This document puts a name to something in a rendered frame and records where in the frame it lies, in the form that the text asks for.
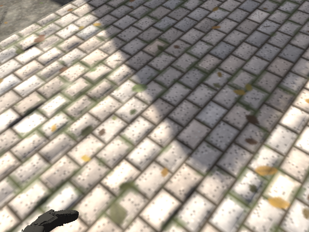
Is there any robot left hand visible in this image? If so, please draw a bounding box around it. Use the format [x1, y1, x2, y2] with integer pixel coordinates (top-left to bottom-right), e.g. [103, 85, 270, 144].
[21, 209, 79, 232]

